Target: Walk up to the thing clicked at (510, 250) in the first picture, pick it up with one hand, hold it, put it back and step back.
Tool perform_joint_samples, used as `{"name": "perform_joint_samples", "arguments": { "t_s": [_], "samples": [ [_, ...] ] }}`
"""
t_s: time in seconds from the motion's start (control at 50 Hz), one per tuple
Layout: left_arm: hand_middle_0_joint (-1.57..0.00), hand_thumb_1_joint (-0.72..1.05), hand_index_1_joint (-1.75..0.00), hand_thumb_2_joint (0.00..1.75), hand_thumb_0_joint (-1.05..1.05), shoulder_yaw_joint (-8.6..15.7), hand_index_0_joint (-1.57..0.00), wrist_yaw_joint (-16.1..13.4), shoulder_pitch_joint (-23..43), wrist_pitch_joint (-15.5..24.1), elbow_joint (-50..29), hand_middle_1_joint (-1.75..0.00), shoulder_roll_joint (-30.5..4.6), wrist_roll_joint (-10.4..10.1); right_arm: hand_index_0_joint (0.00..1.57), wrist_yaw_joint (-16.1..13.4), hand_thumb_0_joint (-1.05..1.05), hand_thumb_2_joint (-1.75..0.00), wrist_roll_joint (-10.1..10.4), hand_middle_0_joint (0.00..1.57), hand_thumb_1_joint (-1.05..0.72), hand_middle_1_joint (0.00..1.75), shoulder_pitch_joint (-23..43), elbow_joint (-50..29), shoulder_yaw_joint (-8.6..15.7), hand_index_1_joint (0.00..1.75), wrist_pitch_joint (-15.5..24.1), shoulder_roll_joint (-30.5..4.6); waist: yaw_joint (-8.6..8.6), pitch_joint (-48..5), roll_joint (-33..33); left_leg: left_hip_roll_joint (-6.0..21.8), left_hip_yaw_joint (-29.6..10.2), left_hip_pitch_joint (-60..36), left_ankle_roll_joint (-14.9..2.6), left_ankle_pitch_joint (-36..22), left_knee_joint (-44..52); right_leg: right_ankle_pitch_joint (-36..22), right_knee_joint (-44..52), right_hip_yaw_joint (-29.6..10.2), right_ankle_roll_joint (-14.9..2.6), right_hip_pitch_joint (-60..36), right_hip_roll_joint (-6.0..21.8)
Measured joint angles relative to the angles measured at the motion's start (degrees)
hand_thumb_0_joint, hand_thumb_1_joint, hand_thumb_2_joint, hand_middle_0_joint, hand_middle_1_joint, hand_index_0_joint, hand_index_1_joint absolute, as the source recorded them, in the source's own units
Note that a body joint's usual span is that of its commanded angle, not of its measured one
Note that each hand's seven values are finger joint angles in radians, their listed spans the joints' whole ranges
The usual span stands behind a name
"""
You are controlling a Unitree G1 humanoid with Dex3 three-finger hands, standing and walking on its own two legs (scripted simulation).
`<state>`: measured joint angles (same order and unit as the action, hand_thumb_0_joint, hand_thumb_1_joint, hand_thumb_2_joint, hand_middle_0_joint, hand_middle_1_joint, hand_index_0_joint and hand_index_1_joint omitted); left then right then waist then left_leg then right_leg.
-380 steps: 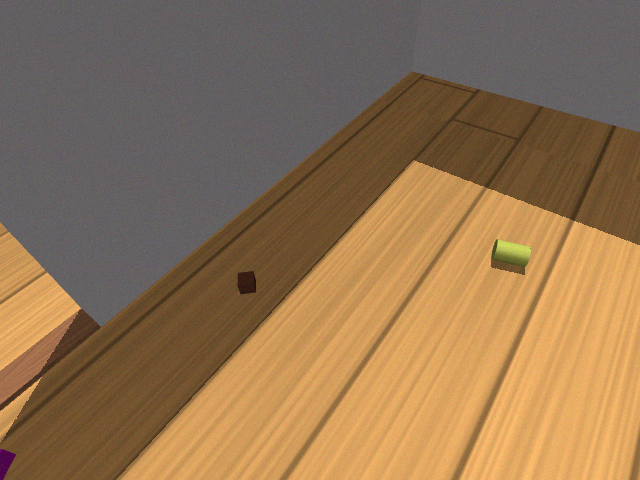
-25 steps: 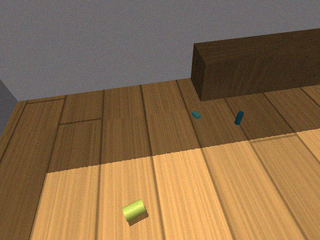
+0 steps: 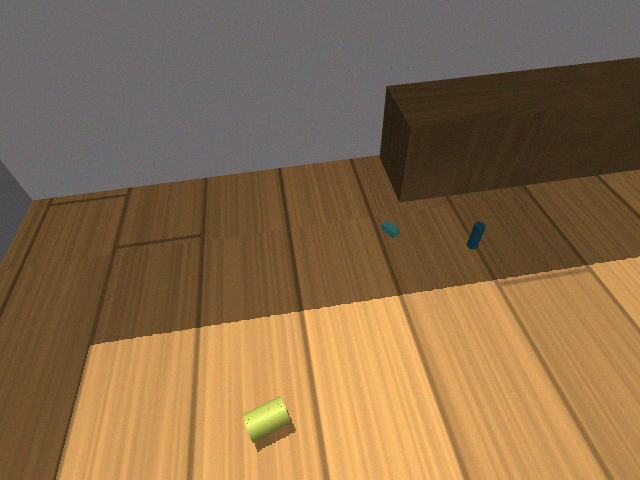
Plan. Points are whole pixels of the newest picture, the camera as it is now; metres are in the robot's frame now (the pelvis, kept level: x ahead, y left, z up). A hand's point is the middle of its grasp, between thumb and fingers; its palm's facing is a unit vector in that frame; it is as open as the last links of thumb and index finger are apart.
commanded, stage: stand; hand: left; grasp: from above
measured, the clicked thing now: (266, 418) +0.43 +0.22 -0.74
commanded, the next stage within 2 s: rise first in 0.60 s
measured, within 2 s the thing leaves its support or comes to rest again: neither
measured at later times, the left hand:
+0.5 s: hand out of the picture +0.07 +0.26 -0.16, palm faces -0.03 -0.94 -0.34, open 7.4 cm
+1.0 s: hand out of the picture +0.16 +0.25 -0.17, palm faces -0.05 -0.93 -0.37, open 10.0 cm
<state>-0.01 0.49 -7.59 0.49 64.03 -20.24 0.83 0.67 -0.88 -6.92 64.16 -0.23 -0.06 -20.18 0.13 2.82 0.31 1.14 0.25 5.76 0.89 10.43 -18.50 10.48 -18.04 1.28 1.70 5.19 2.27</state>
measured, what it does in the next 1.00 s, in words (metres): stands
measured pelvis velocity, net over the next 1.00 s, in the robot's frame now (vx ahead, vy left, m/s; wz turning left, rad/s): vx -0.01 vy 0.00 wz -0.01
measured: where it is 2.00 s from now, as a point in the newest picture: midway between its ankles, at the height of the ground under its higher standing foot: outside the picture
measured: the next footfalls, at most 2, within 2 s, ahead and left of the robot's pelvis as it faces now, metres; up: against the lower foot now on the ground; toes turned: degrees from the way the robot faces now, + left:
none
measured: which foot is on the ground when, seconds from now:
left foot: down 0.00-1.00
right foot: down 0.00-1.00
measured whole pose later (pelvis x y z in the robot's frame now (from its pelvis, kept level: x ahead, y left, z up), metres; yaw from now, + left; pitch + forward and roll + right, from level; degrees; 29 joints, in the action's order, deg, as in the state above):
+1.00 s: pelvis -0.01 +0.00 -0.02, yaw +0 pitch +7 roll +0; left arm 8.4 1.2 2.5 -2.0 57.2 -20.1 7.6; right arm -0.9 1.0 -13.3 44.0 1.3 1.7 -13.7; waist 1.6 -0.4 1.2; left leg 1.7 0.2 25.7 1.0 17.7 -36.5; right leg 17.5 -35.8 0.6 1.4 25.2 1.9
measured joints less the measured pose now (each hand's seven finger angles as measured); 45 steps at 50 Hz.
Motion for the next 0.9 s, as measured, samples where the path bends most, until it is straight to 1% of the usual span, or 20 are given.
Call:
{"name": "perform_joint_samples", "arguments": {
  "t_s": [0.72,0.74,0.76,0.8,0.84,0.9],
  "samples": [
    [-0.21,0.9,-0.3,0.9,0.0,-0.13,-0.2,-0.14,0.07,-0.04,-0.3,-0.3,0.04,0.02,0.2,-0.13,0.0,-0.9,0.03,0.2,-0.91,0.3,0.38,-0.11,-0.07,0.3,0.12,0.0,-0.09,0.03,-0.22,-0.39,-0.1,-0.15,-0.2,0.45,0.09,0.67,-0.18,0.13,0.27,-0.11,0.41],
    [-0.21,0.9,-0.31,0.91,0.0,0.26,-0.2,-0.39,-0.36,-0.16,-1.74,-0.31,0.21,-0.6,0.2,-0.53,0.0,-0.9,0.9,0.2,-0.91,0.3,-0.44,-2.15,-0.24,0.3,-0.14,0.04,0.02,-0.53,-0.22,-0.41,-0.16,1.15,-0.23,0.74,-0.77,1.0,-1.09,0.16,0.23,1.18,0.44],
    [-0.21,0.88,-0.32,0.91,0.01,0.77,-0.2,-0.77,0.02,0.27,-3.09,-0.32,0.55,-1.21,0.2,-1.13,0.01,-0.9,1.79,0.2,-0.91,0.3,-1.51,-4.95,-0.3,0.3,0.41,0.2,0.06,-0.61,-0.24,-0.46,-0.32,2.83,-0.27,1.22,-2.2,1.54,-2.56,0.27,0.19,2.82,0.51],
    [-0.21,0.84,-0.37,0.92,0.01,2.44,-0.2,-1.08,3.15,1.1,-3.08,-0.37,1.28,-1.43,0.2,-1.89,0.01,-0.91,2.81,0.2,-0.93,0.3,-2.61,-9.29,-0.36,0.3,1.39,0.92,0.14,-0.06,-0.19,-0.48,-0.59,6.07,-0.29,2.14,-5.17,2.54,-5.47,0.44,0.07,5.92,0.56],
    [-0.21,0.76,-0.44,0.93,0.01,4.12,-0.19,-0.73,6.94,0.91,-2.22,-0.44,1.31,-0.48,0.2,-2.3,0.01,-0.91,3.01,0.2,-0.95,0.3,-2.88,-12.46,-0.19,0.3,1.71,2.2,0.26,0.16,0.13,-0.25,-0.59,9.77,-0.13,3.1,-8.3,3.41,-8.49,0.3,-0.07,9.61,0.36],
    [-0.2,0.61,-0.58,0.92,0.01,6.87,-0.18,0.47,10.82,0.75,-2.11,-0.57,0.41,2.48,0.2,-2.17,0.0,-0.91,2.36,0.2,-0.96,0.3,-3.5,-15.93,0.56,0.3,2.09,4.49,0.9,-0.92,0.89,0.15,-0.47,15.48,0.03,4.69,-12.95,4.88,-13.08,-0.01,-0.31,15.44,0.01]
  ]
}}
